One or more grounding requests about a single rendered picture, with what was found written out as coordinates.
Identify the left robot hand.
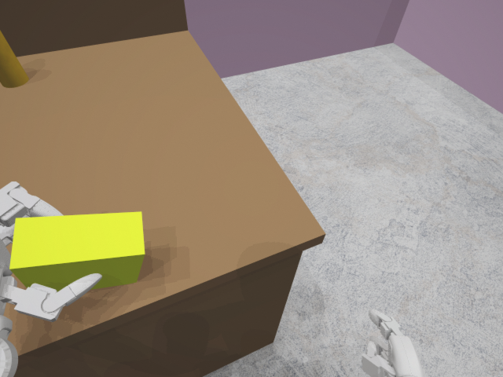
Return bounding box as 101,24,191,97
0,181,102,322

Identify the sponge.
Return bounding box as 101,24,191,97
9,212,145,292

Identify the robot left forearm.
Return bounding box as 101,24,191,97
0,315,18,377

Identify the right robot hand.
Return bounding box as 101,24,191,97
362,309,424,377

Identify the table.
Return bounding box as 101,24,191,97
0,0,325,377

